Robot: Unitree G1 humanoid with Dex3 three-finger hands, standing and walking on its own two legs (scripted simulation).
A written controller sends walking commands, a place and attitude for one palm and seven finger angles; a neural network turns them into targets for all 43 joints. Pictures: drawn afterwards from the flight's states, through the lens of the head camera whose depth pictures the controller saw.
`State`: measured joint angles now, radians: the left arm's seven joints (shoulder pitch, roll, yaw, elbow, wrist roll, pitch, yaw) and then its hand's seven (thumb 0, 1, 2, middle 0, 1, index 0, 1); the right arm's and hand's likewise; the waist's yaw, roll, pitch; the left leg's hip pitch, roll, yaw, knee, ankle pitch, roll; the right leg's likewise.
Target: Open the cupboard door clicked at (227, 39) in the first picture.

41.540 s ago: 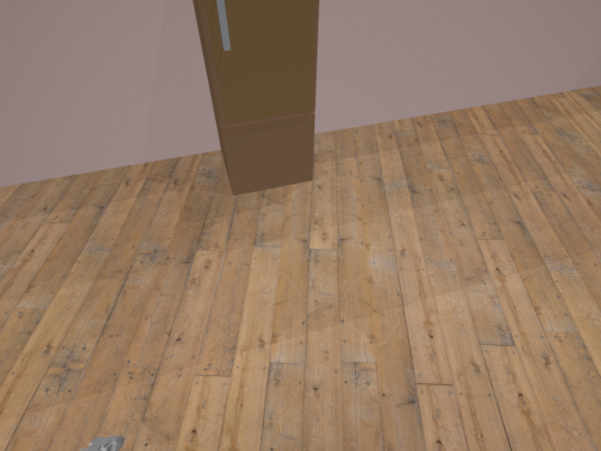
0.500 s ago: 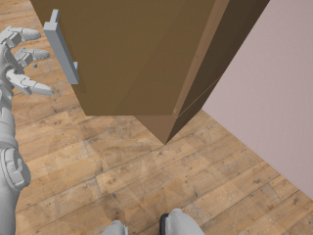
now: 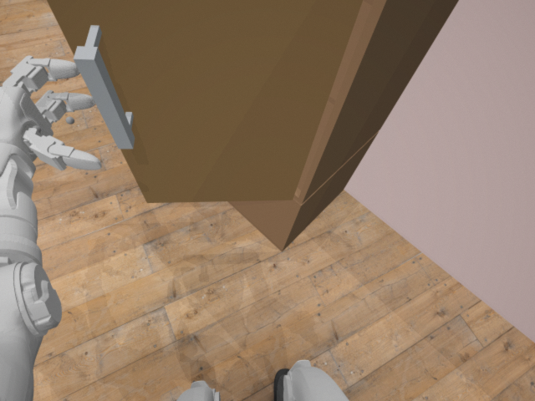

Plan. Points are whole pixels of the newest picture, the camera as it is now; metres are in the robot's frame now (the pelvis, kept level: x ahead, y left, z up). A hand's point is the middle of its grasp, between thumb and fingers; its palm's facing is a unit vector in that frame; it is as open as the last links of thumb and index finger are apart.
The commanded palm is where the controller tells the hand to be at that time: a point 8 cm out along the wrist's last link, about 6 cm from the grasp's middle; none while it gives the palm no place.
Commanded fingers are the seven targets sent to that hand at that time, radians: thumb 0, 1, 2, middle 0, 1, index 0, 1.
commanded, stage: slide the fingers in behind the handle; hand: left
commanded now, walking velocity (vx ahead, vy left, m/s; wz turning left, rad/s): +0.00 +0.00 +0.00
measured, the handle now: (112, 93) +0.54 +0.20 +0.09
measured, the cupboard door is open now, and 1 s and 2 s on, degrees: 48 48 48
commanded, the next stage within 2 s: close the thumb around the handle in 1.30 s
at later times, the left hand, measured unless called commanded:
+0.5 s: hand (95, 122) +0.48 +0.21 +0.09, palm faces -0.02 -1.00 -0.01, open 14.0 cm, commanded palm +0.46 +0.25 +0.10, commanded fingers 0.00 -0.50 0.30 -0.30 -1.20 -0.30 -1.20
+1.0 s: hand (124, 120) +0.49 +0.17 +0.10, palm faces +0.00 -1.00 -0.02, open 14.0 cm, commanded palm +0.46 +0.22 +0.10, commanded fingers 0.00 -0.50 0.30 -0.30 -1.20 -0.30 -1.20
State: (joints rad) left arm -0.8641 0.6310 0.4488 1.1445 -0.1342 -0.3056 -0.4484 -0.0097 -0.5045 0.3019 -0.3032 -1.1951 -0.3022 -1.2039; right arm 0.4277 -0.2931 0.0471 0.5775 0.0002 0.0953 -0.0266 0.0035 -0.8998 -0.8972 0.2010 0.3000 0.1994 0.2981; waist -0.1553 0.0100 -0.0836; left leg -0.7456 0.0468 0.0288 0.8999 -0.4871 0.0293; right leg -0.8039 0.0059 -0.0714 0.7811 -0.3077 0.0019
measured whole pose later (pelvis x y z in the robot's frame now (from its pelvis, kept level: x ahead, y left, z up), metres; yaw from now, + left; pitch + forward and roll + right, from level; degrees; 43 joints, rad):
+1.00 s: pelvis -0.01 -0.01 +0.00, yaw +0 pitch +17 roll -2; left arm -0.89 0.47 0.37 1.15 -0.10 -0.36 -0.25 -0.01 -0.50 0.30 -0.30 -1.20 -0.30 -1.20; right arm 0.42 -0.28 0.04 0.60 -0.01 0.04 -0.01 0.00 -0.90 -0.90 0.20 0.30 0.20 0.30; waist -0.15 0.02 -0.08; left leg -0.73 0.04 0.04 0.89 -0.47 0.02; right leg -0.80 0.00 -0.06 0.81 -0.31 -0.01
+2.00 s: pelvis -0.01 -0.01 +0.00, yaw +0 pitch +18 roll -2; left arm -0.88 0.47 0.37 1.14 -0.10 -0.36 -0.26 0.01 0.67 0.80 -0.39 -1.32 -0.39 -1.33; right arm 0.42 -0.28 0.03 0.60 -0.01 0.04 -0.01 0.00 -0.90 -0.90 0.20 0.30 0.20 0.30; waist -0.15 0.03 -0.09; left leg -0.73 0.04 0.04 0.89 -0.48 0.02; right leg -0.81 0.00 -0.06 0.80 -0.31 0.00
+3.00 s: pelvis +0.01 -0.02 +0.02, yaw +2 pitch +9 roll -1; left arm -0.12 -0.06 -0.01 0.22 0.01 -0.16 0.45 0.02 0.71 0.77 -0.34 -1.34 -0.36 -1.33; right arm 0.20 -0.20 0.01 0.55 -0.05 0.03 0.02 0.01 -0.90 -0.90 0.20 0.30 0.20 0.30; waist 0.00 0.03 -0.09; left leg -0.44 0.02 0.03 0.73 -0.44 0.00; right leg -0.54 -0.01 -0.07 0.71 -0.32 -0.02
